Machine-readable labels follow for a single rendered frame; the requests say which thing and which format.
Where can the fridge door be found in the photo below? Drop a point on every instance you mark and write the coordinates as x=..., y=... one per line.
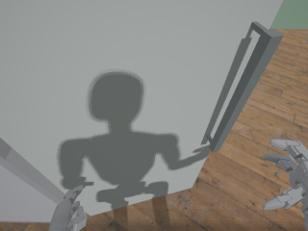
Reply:
x=119, y=95

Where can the robot right hand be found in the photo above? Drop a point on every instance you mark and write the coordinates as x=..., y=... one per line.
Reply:
x=296, y=193

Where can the robot left hand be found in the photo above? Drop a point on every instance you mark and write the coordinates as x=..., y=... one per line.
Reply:
x=62, y=217

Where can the handle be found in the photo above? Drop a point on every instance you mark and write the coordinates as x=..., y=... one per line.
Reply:
x=258, y=61

